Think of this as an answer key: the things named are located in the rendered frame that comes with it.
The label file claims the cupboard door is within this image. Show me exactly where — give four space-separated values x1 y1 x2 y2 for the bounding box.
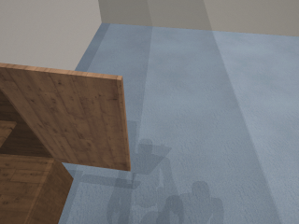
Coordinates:
0 63 131 172

